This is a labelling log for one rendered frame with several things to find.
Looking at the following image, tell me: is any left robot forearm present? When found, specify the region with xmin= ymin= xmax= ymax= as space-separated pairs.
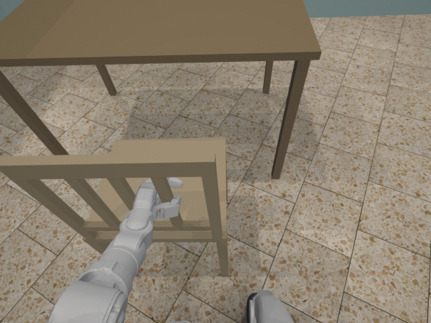
xmin=47 ymin=208 xmax=154 ymax=323

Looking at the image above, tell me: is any robot left hand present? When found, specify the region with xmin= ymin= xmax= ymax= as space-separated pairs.
xmin=132 ymin=177 xmax=183 ymax=220

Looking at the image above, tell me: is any right robot shin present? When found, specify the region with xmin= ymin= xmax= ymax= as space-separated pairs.
xmin=254 ymin=289 xmax=273 ymax=297

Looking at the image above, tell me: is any right robot thigh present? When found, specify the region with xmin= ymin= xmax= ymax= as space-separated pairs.
xmin=249 ymin=295 xmax=294 ymax=323

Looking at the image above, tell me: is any table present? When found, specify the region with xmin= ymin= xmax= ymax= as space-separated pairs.
xmin=0 ymin=0 xmax=322 ymax=179

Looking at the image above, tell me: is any chair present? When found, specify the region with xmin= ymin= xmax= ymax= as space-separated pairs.
xmin=0 ymin=137 xmax=229 ymax=277

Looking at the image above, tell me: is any robot left upper arm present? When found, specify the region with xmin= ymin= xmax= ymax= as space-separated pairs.
xmin=51 ymin=281 xmax=128 ymax=323

